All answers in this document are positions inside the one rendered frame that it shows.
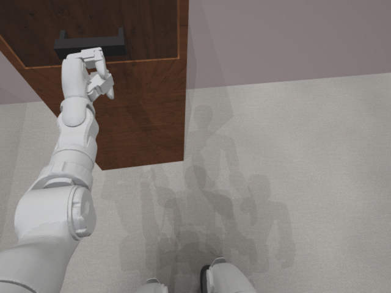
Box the robot right shin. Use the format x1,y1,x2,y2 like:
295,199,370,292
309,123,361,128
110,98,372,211
207,258,226,293

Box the cabinet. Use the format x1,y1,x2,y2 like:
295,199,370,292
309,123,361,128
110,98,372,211
0,0,189,170

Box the left robot forearm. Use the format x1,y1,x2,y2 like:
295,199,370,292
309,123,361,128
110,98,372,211
14,97,99,238

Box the right robot thigh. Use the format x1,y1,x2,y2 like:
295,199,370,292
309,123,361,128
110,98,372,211
206,263,258,293

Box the left robot hand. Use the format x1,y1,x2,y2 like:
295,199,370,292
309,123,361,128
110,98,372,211
62,47,114,105

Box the left robot upper arm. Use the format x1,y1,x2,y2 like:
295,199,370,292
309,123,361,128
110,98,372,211
0,185,97,293

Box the handle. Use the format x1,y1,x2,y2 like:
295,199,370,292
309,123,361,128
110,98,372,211
54,27,127,59

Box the drawer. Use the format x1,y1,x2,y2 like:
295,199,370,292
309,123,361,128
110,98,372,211
0,0,178,67

